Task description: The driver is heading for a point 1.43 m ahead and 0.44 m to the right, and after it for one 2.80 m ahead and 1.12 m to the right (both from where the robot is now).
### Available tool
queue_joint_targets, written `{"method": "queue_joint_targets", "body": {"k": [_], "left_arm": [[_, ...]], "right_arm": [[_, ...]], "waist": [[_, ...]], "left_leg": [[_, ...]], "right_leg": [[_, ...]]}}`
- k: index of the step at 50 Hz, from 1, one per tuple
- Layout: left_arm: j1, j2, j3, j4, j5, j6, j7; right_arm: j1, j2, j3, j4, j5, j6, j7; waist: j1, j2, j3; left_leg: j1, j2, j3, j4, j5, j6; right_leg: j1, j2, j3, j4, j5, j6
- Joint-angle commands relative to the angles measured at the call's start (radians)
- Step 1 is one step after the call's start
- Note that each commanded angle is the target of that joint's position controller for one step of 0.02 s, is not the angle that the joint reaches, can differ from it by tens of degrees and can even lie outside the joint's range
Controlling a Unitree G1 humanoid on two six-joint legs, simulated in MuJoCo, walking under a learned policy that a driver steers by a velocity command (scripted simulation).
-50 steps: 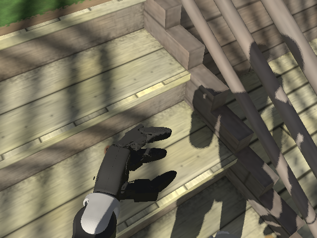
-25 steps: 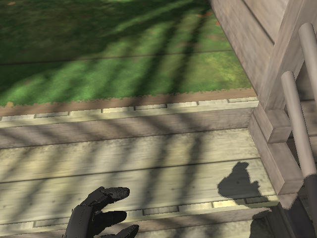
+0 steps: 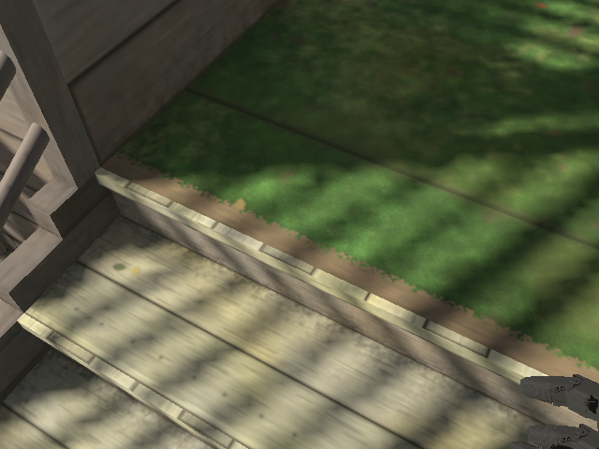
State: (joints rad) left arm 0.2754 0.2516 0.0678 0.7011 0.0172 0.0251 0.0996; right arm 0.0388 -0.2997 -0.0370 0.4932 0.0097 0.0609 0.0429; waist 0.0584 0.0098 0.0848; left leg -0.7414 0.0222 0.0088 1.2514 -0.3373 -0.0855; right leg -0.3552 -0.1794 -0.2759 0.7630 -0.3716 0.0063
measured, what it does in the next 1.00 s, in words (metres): walks ahead, turning right: left foot, then left foot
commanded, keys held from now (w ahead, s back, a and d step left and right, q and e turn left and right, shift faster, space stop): e+shift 0.78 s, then shift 0.02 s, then q+shift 0.20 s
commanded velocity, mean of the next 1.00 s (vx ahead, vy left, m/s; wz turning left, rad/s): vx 0.03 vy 0.00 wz -0.54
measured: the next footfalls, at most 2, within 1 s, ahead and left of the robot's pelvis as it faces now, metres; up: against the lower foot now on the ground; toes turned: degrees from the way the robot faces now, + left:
left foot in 0.10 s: +0.17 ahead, +0.11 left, +0.00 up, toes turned +1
left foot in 0.86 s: +0.21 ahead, +0.14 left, +0.00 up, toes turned -39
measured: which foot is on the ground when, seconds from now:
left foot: up 0.00-0.08, down 0.10-0.42, up 0.44-0.84, down 0.86-1.00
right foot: down 0.00-0.86, up 0.88-1.00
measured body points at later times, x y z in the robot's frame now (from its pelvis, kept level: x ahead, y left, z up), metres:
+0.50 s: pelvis +0.07 -0.02 -0.01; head +0.11 -0.04 +0.44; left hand +0.32 +0.17 -0.09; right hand +0.18 -0.33 -0.09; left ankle +0.09 +0.13 -0.65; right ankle +0.03 -0.13 -0.71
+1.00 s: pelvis +0.10 +0.09 +0.02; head +0.12 +0.11 +0.47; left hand +0.38 +0.20 -0.09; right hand +0.08 -0.18 -0.07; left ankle +0.18 +0.17 -0.71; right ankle -0.03 -0.02 -0.62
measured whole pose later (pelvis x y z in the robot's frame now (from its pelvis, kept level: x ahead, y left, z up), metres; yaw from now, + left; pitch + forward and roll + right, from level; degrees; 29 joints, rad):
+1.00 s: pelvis +0.10 +0.09 +0.02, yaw -37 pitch +1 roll +0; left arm 0.20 0.25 0.07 0.63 0.03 0.07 0.07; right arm 0.22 -0.16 0.01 0.60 -0.06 0.05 -0.01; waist -0.04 -0.07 -0.02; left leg -0.33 -0.04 -0.03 0.60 -0.29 0.02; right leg -0.50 0.02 0.16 1.21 -0.47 0.16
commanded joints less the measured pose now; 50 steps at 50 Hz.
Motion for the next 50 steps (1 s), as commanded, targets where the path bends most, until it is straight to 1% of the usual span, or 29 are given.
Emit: {"method": "queue_joint_targets", "body": {"k": [1,3,4,5,6,7,8,10,13,16,19,21,23,24,25,27,29,32,33,36,38,40,42,43,44,45,46,47,50], "left_arm": [[-0.105,0.097,0.010,-0.091,0.005,-0.039,-0.034],[-0.160,0.035,-0.030,-0.047,-0.014,-0.031,-0.058],[-0.137,0.019,-0.036,-0.044,-0.019,-0.029,-0.069],[-0.082,0.025,-0.033,-0.012,-0.013,-0.037,-0.072],[-0.009,-0.011,-0.049,0.005,-0.009,-0.057,-0.068],[0.066,0.022,-0.044,0.038,-0.026,-0.048,-0.073],[0.114,0.025,-0.039,0.037,-0.042,-0.048,-0.080],[-0.051,0.053,-0.025,-0.012,-0.044,-0.021,-0.074],[-0.060,0.085,-0.002,-0.053,-0.033,0.000,-0.080],[-0.104,0.032,-0.008,-0.085,-0.033,-0.009,-0.076],[-0.062,-0.010,-0.005,-0.079,-0.034,0.014,-0.079],[-0.047,0.051,0.004,-0.100,-0.036,0.047,-0.057],[-0.026,0.182,0.042,-0.151,0.003,0.042,-0.052],[-0.053,0.220,0.055,-0.148,0.025,0.025,-0.069],[-0.107,0.209,0.056,-0.166,0.007,0.024,-0.073],[-0.167,0.134,0.032,-0.196,-0.058,0.021,-0.075],[-0.101,0.156,0.041,-0.188,-0.047,0.036,-0.058],[-0.127,0.161,0.047,-0.211,-0.025,0.054,-0.027],[-0.130,0.171,0.047,-0.214,-0.036,0.045,-0.023],[-0.217,0.145,0.036,-0.227,-0.083,0.031,0.009],[-0.177,0.129,0.041,-0.220,-0.068,0.041,0.018],[-0.177,0.165,0.052,-0.247,-0.074,0.051,0.029],[-0.151,0.119,0.043,-0.234,-0.069,0.045,0.010],[-0.039,0.031,0.028,-0.192,-0.030,0.044,-0.011],[0.055,0.011,0.018,-0.163,0.015,0.033,-0.029],[0.116,0.081,0.045,-0.140,-0.013,0.025,-0.041],[0.154,0.063,0.034,-0.081,-0.009,0.036,-0.045],[0.067,0.059,0.024,-0.087,0.011,0.043,-0.037],[-0.211,0.044,0.006,-0.171,0.028,0.028,-0.020]], "right_arm": [[0.116,0.034,0.037,0.014,0.007,0.001,0.012],[0.165,0.064,0.020,0.044,-0.008,-0.010,-0.017],[0.200,0.029,0.001,0.025,-0.018,-0.020,-0.028],[0.231,-0.039,-0.024,0.021,-0.043,-0.038,-0.047],[0.221,-0.051,-0.011,0.002,-0.110,-0.056,-0.065],[0.183,0.032,0.013,0.002,-0.131,-0.050,-0.060],[0.071,0.042,0.011,-0.009,-0.095,-0.044,-0.054],[0.005,-0.010,-0.028,-0.034,-0.021,-0.036,-0.054],[0.110,0.003,-0.039,-0.045,-0.026,-0.007,-0.063],[0.193,-0.013,-0.047,-0.032,-0.039,0.008,-0.106],[0.012,-0.010,-0.054,-0.043,-0.024,-0.014,-0.123],[-0.027,0.037,-0.045,-0.051,-0.024,-0.020,-0.104],[-0.090,0.066,-0.025,-0.085,-0.012,-0.031,-0.070],[0.023,0.045,-0.037,-0.004,0.008,-0.050,-0.032],[0.085,0.009,-0.049,0.033,0.020,-0.056,-0.024],[0.039,-0.028,-0.054,0.003,-0.007,-0.057,-0.045],[-0.096,0.002,-0.026,-0.053,-0.050,-0.058,-0.036],[-0.004,0.002,-0.020,-0.025,-0.033,-0.041,-0.028],[0.025,-0.012,-0.017,-0.025,-0.039,-0.028,-0.032],[0.019,0.042,0.018,-0.081,-0.060,-0.005,-0.065],[0.000,0.082,0.046,-0.063,-0.043,-0.003,-0.056],[0.057,0.030,0.025,-0.039,0.005,-0.024,-0.056],[0.115,-0.001,0.000,0.018,0.029,-0.016,-0.070],[0.047,0.020,0.016,0.003,-0.022,-0.011,-0.066],[-0.002,-0.087,-0.004,-0.056,-0.072,-0.002,-0.056],[-0.012,-0.080,-0.016,-0.072,-0.122,-0.019,-0.041],[-0.067,0.046,0.026,-0.034,-0.108,-0.033,-0.029],[-0.054,0.079,0.030,-0.018,-0.088,-0.045,-0.026],[0.039,0.003,0.005,-0.006,-0.055,-0.035,-0.079]], "waist": [[-0.059,-0.112,-0.146],[-0.120,-0.196,-0.101],[-0.142,-0.186,-0.099],[-0.142,-0.091,-0.160],[-0.117,0.105,-0.256],[-0.099,0.155,-0.396],[-0.021,0.149,-0.372],[-0.039,0.083,-0.116],[-0.064,0.019,-0.105],[-0.078,0.070,-0.209],[-0.003,0.094,-0.248],[0.006,-0.126,-0.219],[0.061,-0.316,-0.256],[0.024,-0.160,-0.239],[-0.019,-0.127,-0.234],[-0.067,-0.081,-0.170],[-0.020,-0.059,-0.197],[-0.035,-0.055,-0.300],[-0.053,-0.031,-0.288],[-0.119,-0.221,-0.226],[-0.099,-0.223,-0.243],[-0.108,-0.331,-0.276],[-0.082,-0.227,-0.230],[-0.003,-0.007,-0.268],[0.023,0.220,-0.219],[0.021,0.300,-0.241],[0.063,0.221,-0.129],[0.026,0.137,-0.046],[-0.082,0.061,-0.019]], "left_leg": [[0.408,0.000,0.054,-0.403,0.007,-0.001],[0.524,-0.007,0.059,-0.693,0.194,0.060],[0.604,-0.029,0.049,-0.837,0.272,0.089],[0.778,0.040,-0.024,-0.795,0.683,0.102],[0.904,0.259,-0.201,-0.740,1.081,0.215],[0.876,0.325,-0.229,-0.714,1.089,0.328],[0.777,0.303,-0.203,-0.737,0.725,0.347],[0.569,0.158,-0.083,-0.778,0.266,0.222],[0.559,0.167,-0.031,-0.712,0.342,0.175],[0.617,0.251,-0.045,-0.670,0.615,0.193],[0.470,0.273,0.051,-0.588,0.583,0.159],[0.288,0.124,0.186,-0.365,0.310,0.010],[0.022,-0.035,0.003,0.072,-0.278,-0.091],[-0.010,-0.038,-0.114,0.280,-0.294,-0.103],[-0.054,-0.039,-0.136,0.379,-0.266,-0.098],[-0.110,-0.026,-0.151,0.280,-0.208,-0.071],[-0.157,-0.015,-0.132,0.068,-0.276,-0.053],[-0.005,-0.056,-0.156,0.278,-0.219,-0.069],[-0.015,-0.054,-0.182,0.371,-0.199,-0.068],[0.088,-0.099,-0.070,0.048,-0.194,-0.059],[0.253,-0.092,-0.030,-0.249,-0.144,-0.045],[0.342,-0.069,-0.037,-0.500,-0.176,-0.033],[0.482,0.000,-0.031,-0.848,0.018,0.014],[0.633,0.102,-0.152,-0.810,0.150,0.044],[0.557,0.316,-0.493,-0.968,0.381,0.156],[0.357,0.387,-0.732,-1.063,0.133,0.265],[0.277,0.283,-0.590,-1.083,-0.239,0.244],[0.262,0.197,-0.449,-1.046,-0.356,0.204],[0.401,0.093,-0.333,-0.954,-0.093,0.226]], "right_leg": [[-0.037,-0.148,0.201,-0.427,0.238,-0.121],[-0.031,-0.063,0.181,-0.373,0.275,-0.104],[0.016,-0.026,0.177,-0.324,0.354,-0.078],[-0.039,0.043,0.141,-0.137,0.286,-0.027],[-0.168,0.059,0.190,0.001,-0.077,0.051],[-0.080,0.010,0.284,0.060,-0.280,0.075],[-0.047,0.006,0.287,-0.082,-0.212,0.071],[-0.091,0.097,0.247,-0.182,-0.070,0.035],[-0.089,0.122,0.293,-0.125,0.162,-0.006],[-0.128,0.134,0.331,0.045,0.263,-0.012],[-0.028,0.138,0.340,0.110,0.091,-0.029],[0.091,0.093,0.507,-0.100,0.489,-0.147],[0.226,-0.065,0.936,-0.318,0.699,-0.338],[0.205,-0.104,0.976,-0.300,0.793,-0.372],[0.222,-0.090,0.921,-0.259,0.792,-0.342],[0.271,-0.043,0.889,-0.216,0.786,-0.255],[0.400,-0.047,0.894,-0.215,0.813,-0.229],[0.329,-0.072,0.931,-0.241,0.976,-0.245],[0.288,-0.092,0.944,-0.242,0.964,-0.251],[0.159,0.098,0.757,-0.227,0.823,-0.146],[0.104,0.138,0.724,-0.228,0.778,-0.095],[0.156,0.102,0.810,-0.269,0.600,-0.094],[0.117,0.127,0.764,-0.197,0.340,-0.047],[-0.048,0.234,0.647,-0.017,-0.143,0.003],[-0.214,0.381,0.566,0.278,-0.278,0.085],[-0.119,0.271,0.553,0.542,-0.287,0.144],[-0.117,0.200,0.524,0.601,-0.199,0.164],[-0.157,0.166,0.442,0.557,-0.167,0.167],[-0.242,0.155,0.355,0.417,-0.040,0.155]]}}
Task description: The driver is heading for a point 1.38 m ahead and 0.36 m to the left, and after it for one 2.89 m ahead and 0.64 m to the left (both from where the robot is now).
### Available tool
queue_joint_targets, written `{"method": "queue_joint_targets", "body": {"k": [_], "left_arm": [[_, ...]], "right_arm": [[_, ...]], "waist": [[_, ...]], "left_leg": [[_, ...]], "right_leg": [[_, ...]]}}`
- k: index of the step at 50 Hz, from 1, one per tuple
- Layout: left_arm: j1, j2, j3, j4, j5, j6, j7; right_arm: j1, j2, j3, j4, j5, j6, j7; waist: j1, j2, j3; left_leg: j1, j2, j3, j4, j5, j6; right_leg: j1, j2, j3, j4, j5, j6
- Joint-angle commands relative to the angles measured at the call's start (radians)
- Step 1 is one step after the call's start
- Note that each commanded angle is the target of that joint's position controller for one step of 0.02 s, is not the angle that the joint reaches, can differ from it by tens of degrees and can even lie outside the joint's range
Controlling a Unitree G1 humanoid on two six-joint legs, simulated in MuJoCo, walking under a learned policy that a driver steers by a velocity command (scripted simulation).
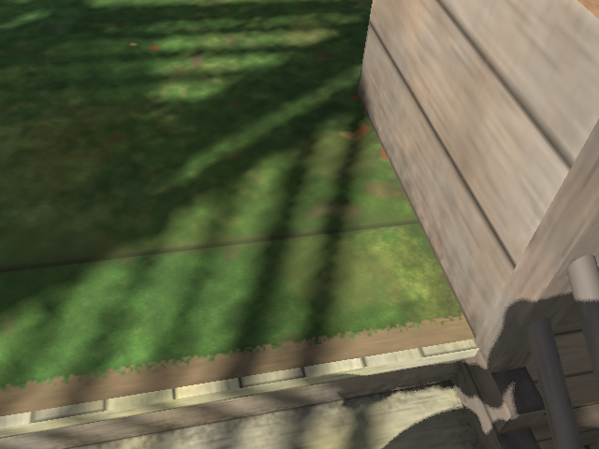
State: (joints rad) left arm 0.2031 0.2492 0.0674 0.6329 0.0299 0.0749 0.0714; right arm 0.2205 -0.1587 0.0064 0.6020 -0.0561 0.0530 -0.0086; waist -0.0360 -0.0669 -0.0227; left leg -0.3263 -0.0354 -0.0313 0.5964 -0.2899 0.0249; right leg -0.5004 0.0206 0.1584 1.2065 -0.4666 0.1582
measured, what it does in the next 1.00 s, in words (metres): steps on the spot, turning left: right foot, then left foot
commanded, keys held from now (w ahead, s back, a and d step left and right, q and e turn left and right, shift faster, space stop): q+shift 0.60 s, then e+shift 0.40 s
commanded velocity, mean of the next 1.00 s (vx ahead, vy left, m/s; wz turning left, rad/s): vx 0.00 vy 0.00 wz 0.39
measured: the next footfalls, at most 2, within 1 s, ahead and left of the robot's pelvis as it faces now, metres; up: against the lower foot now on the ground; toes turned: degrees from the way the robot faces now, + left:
right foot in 0.22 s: +0.04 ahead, -0.08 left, +0.00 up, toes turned +14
left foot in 0.66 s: +0.00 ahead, +0.18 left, +0.00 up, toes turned +34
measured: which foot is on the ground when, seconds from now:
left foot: down 0.00-0.24, up 0.26-0.64, down 0.66-1.00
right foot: up 0.00-0.20, down 0.22-0.66, up 0.68-1.00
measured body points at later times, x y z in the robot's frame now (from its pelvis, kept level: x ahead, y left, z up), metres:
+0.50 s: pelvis -0.01 +0.01 +0.01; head +0.03 +0.01 +0.45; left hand +0.03 +0.30 -0.09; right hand +0.23 -0.18 -0.09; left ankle -0.05 +0.16 -0.65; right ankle +0.00 -0.09 -0.73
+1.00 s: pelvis -0.01 +0.07 +0.00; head +0.00 +0.07 +0.45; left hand -0.02 +0.32 -0.13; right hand +0.27 -0.03 -0.07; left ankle -0.03 +0.16 -0.73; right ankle -0.01 -0.08 -0.66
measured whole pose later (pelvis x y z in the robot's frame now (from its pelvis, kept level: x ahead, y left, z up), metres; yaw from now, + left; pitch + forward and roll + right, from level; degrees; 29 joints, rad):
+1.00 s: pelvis -0.01 +0.07 +0.00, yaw +22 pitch +2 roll +0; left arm 0.28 0.18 0.03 0.69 -0.01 0.07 0.04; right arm 0.08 -0.13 0.02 0.55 -0.03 -0.01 -0.06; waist 0.02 0.01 0.00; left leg -0.34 0.08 0.20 0.61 -0.30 0.05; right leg -0.45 -0.06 -0.04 1.09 -0.53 0.12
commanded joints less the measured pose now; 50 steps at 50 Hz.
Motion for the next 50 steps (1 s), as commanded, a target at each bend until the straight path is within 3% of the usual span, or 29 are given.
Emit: {"method": "queue_joint_targets", "body": {"k": [1,2,3,4,5,7,10,11,12,13,14,15,16,17,19,22,26,28,30,32,33,34,35,36,38,41,43,47,50], "left_arm": [[-0.154,0.030,-0.001,-0.099,-0.005,-0.028,0.015],[-0.206,0.036,-0.006,-0.114,-0.015,-0.036,0.015],[-0.211,0.038,-0.004,-0.108,-0.024,-0.041,0.011],[-0.162,0.052,0.002,-0.073,-0.041,-0.041,0.012],[-0.126,0.061,0.009,-0.058,-0.037,-0.045,0.015],[-0.058,0.044,0.007,-0.019,-0.049,-0.064,0.013],[0.015,0.036,0.015,0.001,-0.038,-0.081,-0.002],[0.087,0.022,0.012,0.023,-0.022,-0.079,-0.003],[0.147,0.070,0.026,0.039,-0.023,-0.081,-0.005],[0.162,0.153,0.050,0.029,0.016,-0.077,0.001],[0.005,0.127,0.042,-0.050,0.051,-0.079,0.010],[-0.079,0.033,0.003,-0.105,0.041,-0.085,0.018],[-0.118,0.001,-0.017,-0.112,0.020,-0.084,0.016],[-0.141,0.016,-0.015,-0.120,-0.007,-0.079,0.011],[-0.096,0.039,-0.022,-0.114,-0.023,-0.074,0.026],[0.059,0.123,0.015,-0.077,-0.006,-0.064,0.032],[-0.037,0.154,0.016,-0.099,-0.001,-0.071,-0.007],[-0.060,0.203,0.035,-0.096,-0.017,-0.078,-0.014],[-0.074,0.198,0.042,-0.077,-0.037,-0.077,-0.013],[0.028,0.149,0.027,-0.023,-0.041,-0.070,-0.017],[0.031,0.119,0.012,-0.024,-0.015,-0.074,-0.020],[-0.005,0.034,-0.027,-0.073,-0.004,-0.089,-0.010],[0.017,0.064,-0.013,-0.009,-0.030,-0.081,-0.019],[0.028,0.036,-0.023,0.008,-0.055,-0.073,-0.037],[0.085,0.005,-0.027,0.056,-0.050,-0.050,-0.042],[0.106,0.016,-0.005,0.064,-0.060,-0.028,-0.031],[0.014,0.027,-0.002,0.004,-0.048,-0.040,-0.023],[0.010,0.028,-0.005,-0.039,-0.041,-0.026,-0.030],[0.063,-0.006,-0.019,-0.026,-0.031,-0.012,-0.039]], "right_arm": [[-0.073,-0.166,-0.054,-0.109,0.019,-0.023,-0.038],[0.072,-0.194,-0.081,-0.059,0.045,-0.005,-0.062],[0.128,-0.216,-0.098,-0.053,0.045,0.003,-0.075],[0.107,-0.203,-0.100,-0.078,0.043,-0.004,-0.075],[0.045,-0.206,-0.102,-0.104,0.052,-0.018,-0.060],[0.014,-0.188,-0.108,-0.108,0.078,-0.019,-0.049],[-0.033,-0.227,-0.136,-0.113,0.103,-0.021,-0.065],[-0.069,-0.212,-0.128,-0.113,0.104,-0.020,-0.061],[-0.083,-0.188,-0.123,-0.117,0.119,-0.018,-0.052],[-0.106,-0.151,-0.114,-0.133,0.129,-0.025,-0.046],[0.066,-0.195,-0.124,-0.084,0.111,-0.027,-0.042],[0.131,-0.251,-0.136,-0.061,0.101,-0.025,-0.036],[0.164,-0.246,-0.131,-0.038,0.094,-0.020,-0.025],[0.131,-0.232,-0.126,-0.048,0.088,-0.022,-0.030],[-0.025,-0.197,-0.099,-0.093,0.070,-0.011,-0.026],[-0.172,-0.108,-0.054,-0.133,0.067,-0.014,-0.003],[-0.070,-0.150,-0.063,-0.110,0.095,-0.011,0.013],[-0.119,-0.170,-0.066,-0.144,0.096,0.000,0.018],[-0.098,-0.157,-0.068,-0.139,0.091,0.008,0.020],[-0.001,-0.197,-0.090,-0.094,0.085,-0.007,0.015],[0.069,-0.276,-0.115,-0.094,0.085,-0.011,0.006],[0.048,-0.346,-0.113,-0.123,0.020,-0.030,-0.008],[0.006,-0.175,-0.058,-0.157,-0.022,-0.050,-0.007],[-0.057,-0.114,-0.028,-0.144,-0.016,-0.062,-0.006],[-0.127,-0.037,0.002,-0.104,0.022,-0.064,-0.002],[-0.186,-0.096,-0.010,-0.089,0.000,-0.087,0.009],[-0.191,-0.132,-0.026,-0.116,-0.008,-0.088,-0.014],[-0.106,-0.167,-0.054,-0.119,0.032,-0.073,-0.061],[-0.173,-0.178,-0.067,-0.131,0.040,-0.070,-0.072]], "waist": [[-0.008,0.200,0.074],[-0.068,0.268,0.087],[-0.082,0.293,0.066],[-0.065,0.282,0.025],[-0.039,0.335,-0.009],[-0.030,0.314,-0.013],[0.036,0.244,-0.065],[0.080,0.229,-0.056],[0.103,0.173,-0.079],[0.113,-0.116,-0.073],[0.029,-0.195,-0.138],[-0.009,-0.156,-0.112],[-0.032,-0.108,-0.048],[-0.030,-0.100,0.006],[0.022,-0.022,0.074],[0.115,-0.033,0.051],[0.055,-0.125,-0.010],[0.048,-0.135,-0.002],[0.032,-0.117,-0.024],[0.012,0.030,-0.088],[-0.025,0.194,-0.145],[-0.031,0.534,-0.198],[-0.050,0.310,-0.313],[-0.011,0.291,-0.257],[0.045,0.205,-0.153],[0.069,0.179,-0.078],[0.027,0.167,-0.072],[-0.015,0.219,-0.068],[0.021,0.229,-0.086]], "left_leg": [[0.075,0.148,-0.308,-0.295,-0.124,0.121],[0.193,0.145,-0.357,-0.307,-0.155,0.140],[0.267,0.157,-0.404,-0.303,-0.148,0.146],[0.263,0.154,-0.399,-0.299,-0.160,0.126],[0.242,0.168,-0.437,-0.303,-0.138,0.132],[0.183,0.157,-0.454,-0.284,-0.003,0.154],[0.061,0.136,-0.471,-0.195,0.257,0.154],[-0.024,0.111,-0.458,-0.189,0.200,0.134],[-0.173,0.060,-0.421,-0.082,0.086,0.075],[-0.423,-0.054,-0.214,0.206,-0.167,-0.010],[-0.361,-0.047,-0.148,0.620,-0.322,-0.067],[-0.340,0.006,-0.118,0.858,-0.297,-0.117],[-0.355,0.035,-0.100,0.967,-0.252,-0.141],[-0.460,0.053,-0.061,1.014,-0.188,-0.149],[-0.535,0.058,-0.019,0.826,-0.046,-0.153],[-0.530,0.091,0.038,0.551,-0.022,-0.173],[-0.251,0.099,0.099,0.403,-0.060,-0.155],[-0.195,0.110,0.091,0.297,-0.041,-0.126],[-0.123,0.101,0.105,0.149,-0.041,-0.085],[0.130,0.010,0.110,-0.101,0.059,-0.018],[0.384,0.101,-0.045,-0.111,0.451,0.030],[0.443,0.439,-0.464,-0.148,0.799,0.274],[0.327,0.456,-0.423,-0.132,0.750,0.349],[0.227,0.412,-0.311,-0.132,0.659,0.322],[0.096,0.308,-0.128,-0.150,0.419,0.211],[-0.019,0.290,0.012,-0.167,0.445,0.171],[0.085,0.331,-0.011,-0.186,0.419,0.188],[0.170,0.440,-0.087,-0.192,0.409,0.254],[0.112,0.408,0.013,-0.193,0.453,0.231]], "right_leg": [[-0.105,-0.044,-0.091,-0.146,0.054,-0.011],[-0.171,-0.019,-0.117,-0.260,-0.019,-0.008],[-0.183,0.002,-0.108,-0.321,-0.076,-0.011],[-0.134,0.032,-0.132,-0.374,-0.111,-0.026],[-0.063,0.033,-0.079,-0.421,-0.149,-0.052],[0.024,0.061,-0.104,-0.520,-0.160,-0.079],[0.185,0.067,-0.103,-0.666,0.023,-0.110],[0.289,0.053,-0.106,-0.779,0.114,-0.134],[0.479,-0.032,-0.062,-0.839,0.281,-0.161],[0.582,-0.241,0.150,-0.855,0.334,-0.272],[0.432,-0.464,0.325,-0.890,0.343,-0.370],[0.301,-0.482,0.311,-0.900,0.280,-0.427],[0.253,-0.401,0.192,-0.888,0.228,-0.409],[0.284,-0.321,0.111,-0.872,0.185,-0.390],[0.320,-0.228,-0.016,-0.851,0.228,-0.358],[0.462,-0.288,-0.045,-0.842,0.430,-0.375],[0.343,-0.289,-0.215,-0.783,0.674,-0.374],[0.310,-0.326,-0.226,-0.795,0.652,-0.343],[0.333,-0.354,-0.236,-0.758,0.621,-0.304],[0.286,-0.263,-0.300,-0.577,0.597,-0.247],[0.075,-0.194,-0.342,-0.362,0.362,-0.176],[-0.200,-0.062,-0.307,-0.035,-0.197,-0.097],[-0.070,-0.114,-0.128,0.181,-0.207,-0.075],[-0.069,-0.125,-0.098,0.233,-0.170,-0.071],[-0.037,-0.120,-0.107,0.219,-0.099,-0.047],[0.055,-0.075,-0.142,0.163,0.062,-0.041],[-0.014,-0.084,-0.145,0.032,0.036,-0.030],[-0.065,-0.102,-0.166,-0.052,-0.084,-0.025],[0.034,-0.115,-0.186,-0.178,-0.069,-0.059]]}}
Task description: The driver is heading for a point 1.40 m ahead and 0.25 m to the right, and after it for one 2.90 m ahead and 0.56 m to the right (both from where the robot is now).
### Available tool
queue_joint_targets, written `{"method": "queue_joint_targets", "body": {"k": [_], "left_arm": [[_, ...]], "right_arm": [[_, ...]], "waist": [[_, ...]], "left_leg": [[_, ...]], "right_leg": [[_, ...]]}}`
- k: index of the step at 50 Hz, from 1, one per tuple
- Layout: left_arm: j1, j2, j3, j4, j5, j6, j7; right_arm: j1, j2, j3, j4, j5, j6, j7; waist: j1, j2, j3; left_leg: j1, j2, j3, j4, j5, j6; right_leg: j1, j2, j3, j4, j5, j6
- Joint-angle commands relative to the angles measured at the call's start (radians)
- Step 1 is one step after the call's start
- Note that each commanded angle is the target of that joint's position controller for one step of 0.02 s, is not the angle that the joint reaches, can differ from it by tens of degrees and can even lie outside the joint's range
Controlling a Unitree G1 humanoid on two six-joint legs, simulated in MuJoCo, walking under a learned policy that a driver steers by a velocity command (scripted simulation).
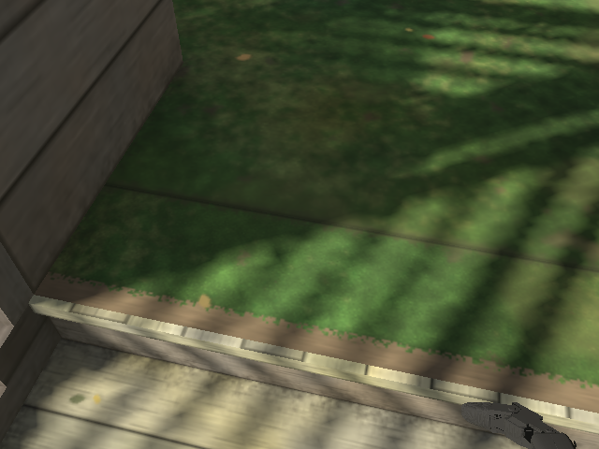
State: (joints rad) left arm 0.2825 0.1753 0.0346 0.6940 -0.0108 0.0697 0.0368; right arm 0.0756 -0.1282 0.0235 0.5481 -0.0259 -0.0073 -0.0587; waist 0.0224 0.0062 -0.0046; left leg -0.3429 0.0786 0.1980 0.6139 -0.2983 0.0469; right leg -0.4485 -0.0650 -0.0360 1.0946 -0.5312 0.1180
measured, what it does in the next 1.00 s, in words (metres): climbs: right foot, then left foot 0.16 m higher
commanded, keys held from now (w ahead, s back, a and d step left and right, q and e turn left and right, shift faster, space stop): e+shift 0.04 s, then w+e+shift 0.40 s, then w+q+shift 0.56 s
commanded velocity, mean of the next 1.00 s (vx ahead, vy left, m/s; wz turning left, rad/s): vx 0.73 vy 0.00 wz -0.22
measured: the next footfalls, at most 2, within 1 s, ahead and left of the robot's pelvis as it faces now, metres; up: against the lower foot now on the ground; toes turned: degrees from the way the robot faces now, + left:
right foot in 0.14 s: -0.02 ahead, -0.13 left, +0.00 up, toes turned -11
left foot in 0.56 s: +0.38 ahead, -0.02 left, +0.17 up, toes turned -26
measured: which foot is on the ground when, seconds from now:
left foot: down 0.00-0.14, up 0.16-0.54, down 0.56-1.00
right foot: up 0.00-0.12, down 0.14-0.58, up 0.60-0.98, down 1.00-1.00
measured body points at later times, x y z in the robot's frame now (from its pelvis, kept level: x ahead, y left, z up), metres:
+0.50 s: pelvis +0.14 -0.04 +0.02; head +0.15 -0.09 +0.47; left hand +0.17 +0.18 -0.10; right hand +0.32 -0.27 -0.02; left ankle +0.35 +0.01 -0.49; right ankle -0.06 -0.11 -0.72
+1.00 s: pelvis +0.48 -0.18 +0.21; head +0.52 -0.14 +0.65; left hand +0.80 -0.16 +0.23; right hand +0.33 -0.33 +0.08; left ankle +0.35 -0.01 -0.53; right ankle +0.58 -0.34 -0.40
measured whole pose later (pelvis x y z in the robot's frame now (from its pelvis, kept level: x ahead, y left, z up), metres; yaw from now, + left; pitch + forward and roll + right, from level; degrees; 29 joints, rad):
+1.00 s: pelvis +0.48 -0.18 +0.21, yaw -9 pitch +6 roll -5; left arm -0.15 0.02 -0.19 0.38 0.00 -0.14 -0.01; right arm 0.62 -0.06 0.04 0.95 0.00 -0.07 -0.01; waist -0.11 0.02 -0.04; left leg -0.05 0.04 -0.30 0.36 -0.19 0.12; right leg -0.96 -0.06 -0.13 1.23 -0.47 -0.04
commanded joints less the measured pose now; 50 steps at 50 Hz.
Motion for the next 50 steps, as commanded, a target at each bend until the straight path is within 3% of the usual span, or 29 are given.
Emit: {"method": "queue_joint_targets", "body": {"k": [1,3,6,7,8,9,10,13,15,19,21,22,24,26,27,28,29,30,31,33,35,38,40,41,44,45,47,49,50], "left_arm": [[-0.003,0.075,0.016,-0.087,0.015,-0.003,-0.010],[-0.012,0.085,0.020,-0.099,0.020,-0.009,-0.019],[0.233,0.132,0.053,0.003,0.010,-0.045,-0.046],[0.346,0.163,0.070,0.046,0.011,-0.060,-0.051],[0.276,0.263,0.076,-0.004,0.020,-0.090,-0.054],[0.166,0.293,0.087,-0.078,0.016,-0.123,-0.060],[0.078,0.282,0.075,-0.098,0.016,-0.135,-0.045],[0.157,0.173,0.035,-0.062,0.034,-0.113,-0.022],[0.221,0.124,0.014,-0.036,0.011,-0.107,-0.026],[0.318,0.157,0.011,0.033,0.004,-0.116,-0.021],[0.272,0.096,-0.008,0.035,-0.015,-0.089,-0.015],[0.211,0.141,0.010,0.017,-0.033,-0.072,0.010],[0.124,0.173,0.008,0.020,-0.021,-0.100,0.022],[0.058,0.360,0.045,0.086,0.014,-0.138,-0.019],[0.033,0.410,0.071,0.111,0.022,-0.134,-0.025],[-0.021,0.367,0.065,0.088,0.018,-0.139,-0.028],[-0.085,0.114,-0.007,0.010,0.027,-0.172,-0.051],[-0.037,-0.025,-0.028,-0.058,0.067,-0.204,-0.093],[-0.109,-0.039,-0.044,-0.132,0.066,-0.242,-0.124],[-0.195,-0.072,-0.079,-0.183,0.063,-0.243,-0.155],[-0.187,-0.088,-0.104,-0.213,0.066,-0.213,-0.155],[-0.166,-0.085,-0.137,-0.229,0.032,-0.188,-0.125],[-0.408,-0.110,-0.165,-0.307,0.058,-0.190,-0.099],[-0.452,-0.129,-0.178,-0.331,0.039,-0.198,-0.087],[-0.670,-0.134,-0.203,-0.414,0.019,-0.225,-0.087],[-0.765,-0.159,-0.228,-0.466,0.034,-0.234,-0.081],[-0.617,-0.087,-0.158,-0.447,0.019,-0.240,-0.033],[-0.151,0.186,-0.017,-0.364,-0.016,-0.222,0.004],[0.093,0.305,0.040,-0.293,-0.033,-0.223,-0.002]], "right_arm": [[-0.029,-0.208,-0.087,-0.069,0.013,-0.006,-0.021],[0.002,-0.209,-0.099,-0.026,0.011,0.008,-0.014],[-0.067,-0.208,-0.104,0.007,0.073,0.005,0.023],[-0.159,-0.147,-0.091,-0.014,0.067,-0.004,0.039],[-0.197,-0.054,-0.063,-0.092,0.087,-0.028,0.049],[-0.257,-0.079,-0.058,-0.113,0.097,-0.062,0.066],[-0.250,-0.115,-0.071,-0.114,0.110,-0.094,0.081],[-0.172,-0.047,-0.039,-0.065,0.022,-0.142,0.085],[-0.157,-0.037,-0.027,-0.065,0.002,-0.138,0.095],[-0.195,0.012,0.032,-0.113,0.026,-0.133,0.108],[-0.321,0.054,0.076,-0.205,0.006,-0.133,0.110],[-0.382,0.045,0.094,-0.259,-0.022,-0.133,0.106],[-0.288,-0.048,0.042,-0.229,-0.006,-0.122,0.091],[0.179,-0.249,-0.072,-0.110,0.059,-0.093,0.044],[0.284,-0.316,-0.102,-0.100,0.081,-0.074,0.027],[0.456,-0.373,-0.127,-0.017,0.059,-0.052,0.030],[0.615,-0.403,-0.114,0.152,0.000,-0.043,0.049],[0.511,-0.287,-0.079,0.168,-0.028,-0.045,0.033],[0.430,-0.141,-0.046,0.176,-0.011,-0.061,0.041],[0.414,-0.023,-0.028,0.245,0.013,-0.086,0.067],[0.348,0.034,-0.006,0.283,0.011,-0.084,0.074],[0.336,-0.054,0.002,0.273,0.033,-0.056,0.097],[0.393,-0.089,0.004,0.302,0.026,-0.066,0.093],[0.460,-0.094,0.006,0.325,0.016,-0.074,0.087],[0.639,-0.085,0.005,0.381,0.055,-0.040,0.059],[0.677,-0.092,-0.009,0.383,0.081,-0.029,0.034],[0.616,-0.142,-0.018,0.373,0.048,-0.077,0.038],[0.441,-0.357,-0.089,0.337,0.016,-0.091,0.040],[0.320,-0.376,-0.108,0.300,0.003,-0.096,0.041]], "waist": [[-0.030,0.156,-0.107],[-0.032,0.129,-0.129],[0.093,0.050,-0.074],[0.156,-0.145,0.006],[0.102,-0.349,0.103],[0.121,-0.229,0.088],[0.071,-0.190,0.152],[0.046,-0.103,0.092],[0.037,-0.058,0.113],[0.039,-0.106,0.163],[0.024,-0.109,0.163],[0.007,-0.126,0.142],[-0.080,-0.243,0.005],[-0.326,-0.402,-0.281],[-0.397,-0.393,-0.286],[-0.416,-0.229,-0.271],[-0.332,0.349,-0.199],[-0.153,0.617,-0.191],[-0.099,0.393,-0.045],[-0.013,0.017,0.073],[0.059,-0.018,0.089],[0.100,-0.106,0.123],[0.027,-0.081,0.172],[-0.005,0.003,0.160],[-0.121,-0.048,0.140],[-0.153,-0.015,0.101],[-0.026,0.192,-0.161],[0.231,0.466,-0.317],[0.339,0.390,-0.435]], "left_leg": [[0.127,0.291,-0.193,-0.209,0.453,0.200],[0.134,0.291,-0.147,-0.204,0.207,0.163],[-0.114,0.204,-0.081,-0.094,-0.463,0.057],[-0.342,0.120,0.007,0.252,-0.465,-0.014],[-0.637,-0.027,-0.017,0.681,-0.377,-0.113],[-0.753,-0.031,-0.257,0.822,-0.215,-0.105],[-0.837,-0.001,-0.293,0.902,-0.096,-0.118],[-0.991,-0.031,-0.249,1.308,0.015,-0.127],[-1.025,-0.041,-0.220,1.420,0.012,-0.109],[-1.289,0.002,-0.216,1.609,-0.088,-0.098],[-1.180,0.007,-0.173,1.422,-0.042,-0.117],[-0.856,0.020,-0.096,1.142,-0.070,-0.105],[-0.196,-0.034,0.019,0.834,0.039,-0.068],[0.144,-0.156,0.060,0.815,-0.239,-0.027],[0.149,-0.173,-0.018,0.604,-0.380,-0.003],[0.265,-0.148,-0.186,0.363,-0.289,0.032],[0.357,-0.045,-0.699,-0.009,-0.555,0.123],[0.296,0.085,-1.427,-0.477,-0.921,0.222],[0.184,0.154,-1.482,-0.536,-0.874,0.218],[-0.032,0.086,-1.073,-0.311,-0.583,0.190],[-0.107,0.009,-0.851,-0.235,-0.361,0.182],[-0.170,0.008,-0.665,-0.265,-0.246,0.188],[-0.275,-0.005,-0.655,-0.359,-0.226,0.218],[-0.182,0.023,-0.705,-0.357,-0.218,0.232],[-0.051,0.033,-0.727,-0.452,-0.218,0.228],[-0.207,0.075,-0.710,-0.647,-0.102,0.263],[-0.284,0.036,-0.533,-0.550,0.888,0.220],[0.176,0.053,-0.544,-0.065,1.670,0.148],[0.151,0.045,-0.564,0.199,1.577,0.140]], "right_leg": [[0.010,-0.032,-0.004,-0.119,0.020,-0.035],[0.059,-0.008,-0.059,-0.229,0.031,-0.079],[0.363,0.078,-0.127,-0.484,0.112,-0.214],[0.478,0.024,0.045,-0.573,0.036,-0.286],[0.442,-0.153,0.561,-0.742,-0.194,-0.424],[0.385,-0.289,0.911,-0.980,-0.559,-0.527],[0.365,-0.322,0.899,-0.994,-0.446,-0.515],[0.454,-0.211,0.686,-0.844,-0.159,-0.467],[0.392,-0.150,0.597,-0.810,-0.098,-0.447],[0.422,-0.152,0.598,-0.829,-0.086,-0.430],[0.217,-0.087,0.554,-0.892,-0.070,-0.402],[-0.018,-0.088,0.504,-1.078,0.082,-0.407],[-0.165,-0.080,0.318,-1.205,0.492,-0.364],[0.191,-0.103,0.152,-0.866,1.799,-0.300],[0.321,-0.122,0.131,-0.614,1.991,-0.281],[0.260,-0.132,0.176,-0.313,1.765,-0.281],[-0.061,0.072,0.236,0.135,0.855,-0.315],[-0.315,0.206,0.346,0.557,0.468,-0.326],[-0.459,0.158,0.337,0.819,0.489,-0.345],[-0.514,0.088,0.261,0.920,0.507,-0.345],[-0.648,0.081,0.200,1.163,0.459,-0.309],[-0.770,0.011,0.123,1.100,0.378,-0.220],[-0.800,0.012,-0.013,1.088,0.330,-0.167],[-0.908,0.001,-0.011,1.169,0.271,-0.160],[-0.949,-0.055,-0.075,0.728,0.323,-0.121],[-0.615,-0.067,-0.143,0.507,0.322,-0.112],[0.140,0.045,-0.226,0.304,0.254,-0.113],[0.209,0.061,0.031,0.009,-0.123,-0.183],[0.399,-0.005,0.213,-0.121,-0.143,-0.236]]}}
Keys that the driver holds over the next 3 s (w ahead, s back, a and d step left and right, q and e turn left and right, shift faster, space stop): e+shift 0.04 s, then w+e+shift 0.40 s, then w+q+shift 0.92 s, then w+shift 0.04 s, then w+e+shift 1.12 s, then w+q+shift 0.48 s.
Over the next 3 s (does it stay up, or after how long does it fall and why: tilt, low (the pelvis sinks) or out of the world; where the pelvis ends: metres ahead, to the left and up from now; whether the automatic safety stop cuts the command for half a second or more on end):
stays up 2.12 -0.45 0.33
